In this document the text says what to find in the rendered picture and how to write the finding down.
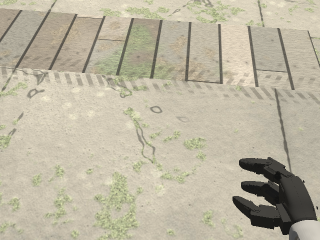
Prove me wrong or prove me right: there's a right robot forearm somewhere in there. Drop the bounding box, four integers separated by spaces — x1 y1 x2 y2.
289 220 320 240

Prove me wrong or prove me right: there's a right robot hand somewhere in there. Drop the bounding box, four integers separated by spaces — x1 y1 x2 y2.
232 157 318 235

